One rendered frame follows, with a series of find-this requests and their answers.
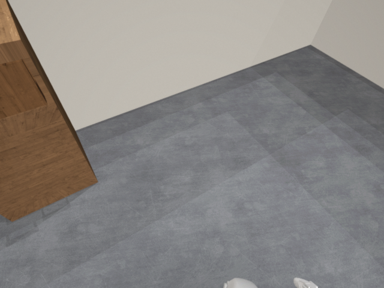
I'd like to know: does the drawer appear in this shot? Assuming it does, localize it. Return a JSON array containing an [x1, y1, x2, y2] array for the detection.
[[0, 59, 47, 119]]

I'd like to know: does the cabinet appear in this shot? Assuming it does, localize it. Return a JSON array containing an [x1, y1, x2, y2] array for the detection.
[[0, 0, 98, 222]]

